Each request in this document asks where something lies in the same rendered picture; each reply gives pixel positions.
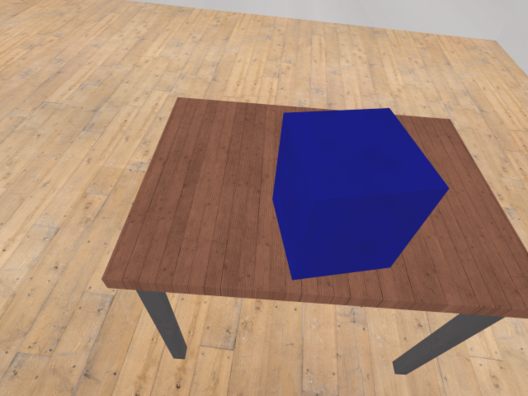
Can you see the table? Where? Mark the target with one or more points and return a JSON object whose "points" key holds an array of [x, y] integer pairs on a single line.
{"points": [[204, 223]]}

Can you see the carton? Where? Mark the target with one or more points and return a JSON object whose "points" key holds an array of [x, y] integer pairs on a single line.
{"points": [[351, 190]]}

